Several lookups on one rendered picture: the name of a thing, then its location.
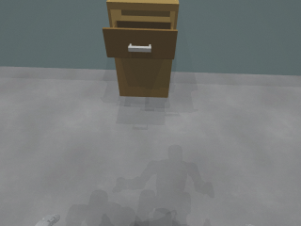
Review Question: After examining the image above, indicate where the cabinet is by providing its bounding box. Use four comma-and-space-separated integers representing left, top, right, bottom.
106, 0, 180, 98

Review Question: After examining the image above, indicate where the handle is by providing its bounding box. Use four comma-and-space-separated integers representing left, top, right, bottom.
128, 43, 151, 53

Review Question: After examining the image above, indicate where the robot left hand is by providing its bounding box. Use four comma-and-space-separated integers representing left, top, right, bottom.
35, 214, 60, 226

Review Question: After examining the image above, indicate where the drawer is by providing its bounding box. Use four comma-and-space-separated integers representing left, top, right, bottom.
103, 20, 178, 59

